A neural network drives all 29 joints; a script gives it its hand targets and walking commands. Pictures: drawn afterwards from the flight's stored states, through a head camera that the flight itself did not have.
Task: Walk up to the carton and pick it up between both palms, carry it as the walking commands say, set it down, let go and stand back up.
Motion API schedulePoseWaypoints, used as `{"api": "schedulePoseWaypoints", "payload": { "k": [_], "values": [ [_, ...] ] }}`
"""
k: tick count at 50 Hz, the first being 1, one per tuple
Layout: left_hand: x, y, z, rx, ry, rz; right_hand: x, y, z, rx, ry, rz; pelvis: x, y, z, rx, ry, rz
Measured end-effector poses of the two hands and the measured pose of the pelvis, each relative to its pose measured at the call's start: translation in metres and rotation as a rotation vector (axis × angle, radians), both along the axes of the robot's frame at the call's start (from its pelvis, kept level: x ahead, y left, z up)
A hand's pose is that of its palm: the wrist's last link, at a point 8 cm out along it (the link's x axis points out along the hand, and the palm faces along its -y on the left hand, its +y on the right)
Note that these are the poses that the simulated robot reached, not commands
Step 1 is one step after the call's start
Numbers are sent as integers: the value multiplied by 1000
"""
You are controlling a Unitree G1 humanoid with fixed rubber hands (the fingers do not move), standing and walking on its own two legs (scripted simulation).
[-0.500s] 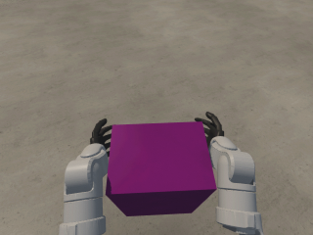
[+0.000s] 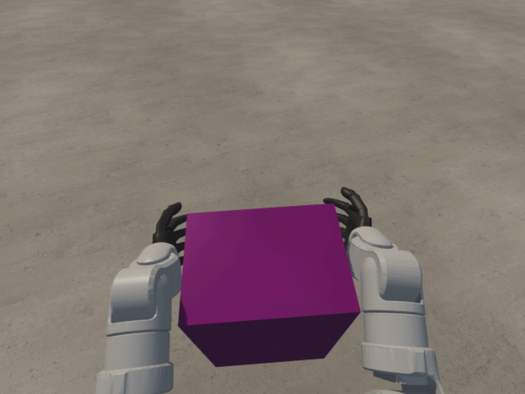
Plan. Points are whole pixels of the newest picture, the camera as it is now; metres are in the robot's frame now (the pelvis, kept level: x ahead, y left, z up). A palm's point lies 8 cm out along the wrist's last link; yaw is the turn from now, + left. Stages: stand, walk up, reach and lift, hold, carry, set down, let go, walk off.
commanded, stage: carry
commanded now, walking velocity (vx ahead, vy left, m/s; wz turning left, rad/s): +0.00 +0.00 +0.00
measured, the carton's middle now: (266, 297) +0.29 -0.01 +0.03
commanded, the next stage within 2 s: hold in 1.48 s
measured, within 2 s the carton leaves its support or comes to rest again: neither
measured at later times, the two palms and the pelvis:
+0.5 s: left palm (140, 282) +0.28 +0.16 +0.08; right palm (337, 262) +0.30 -0.11 +0.10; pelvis -0.04 +0.01 +0.00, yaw +0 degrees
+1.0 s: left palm (164, 271) +0.30 +0.13 +0.08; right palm (356, 259) +0.31 -0.14 +0.10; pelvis -0.03 -0.01 +0.00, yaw +0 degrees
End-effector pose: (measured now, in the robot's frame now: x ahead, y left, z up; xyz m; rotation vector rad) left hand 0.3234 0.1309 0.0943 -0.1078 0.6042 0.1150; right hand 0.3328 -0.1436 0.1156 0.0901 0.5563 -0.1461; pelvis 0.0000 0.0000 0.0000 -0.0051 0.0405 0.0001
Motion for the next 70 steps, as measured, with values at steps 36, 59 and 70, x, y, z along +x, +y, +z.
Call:
{"api": "schedulePoseWaypoints", "payload": {
  "k": [36,59,70],
  "values": [
    [-24,13,-11,21,38,4,-22,13,-20,-3,46,30,-35,4,0,-5,-4,-4],
    [-28,2,-5,33,40,-9,-26,2,-14,-23,51,47,-26,-8,2,-2,-21,-2],
    [-30,-1,-8,29,42,-13,-29,-1,-15,-28,52,41,-28,-12,3,-1,-23,-4]
  ]
}}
